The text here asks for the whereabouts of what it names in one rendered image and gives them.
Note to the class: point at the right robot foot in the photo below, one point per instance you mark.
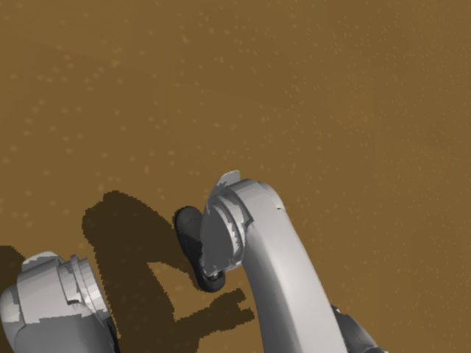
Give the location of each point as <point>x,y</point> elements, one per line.
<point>187,225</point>

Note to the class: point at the right robot hand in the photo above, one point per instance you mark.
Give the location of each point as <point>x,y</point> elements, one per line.
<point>356,338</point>

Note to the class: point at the left robot foot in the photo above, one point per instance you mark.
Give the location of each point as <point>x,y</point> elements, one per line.
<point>113,333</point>

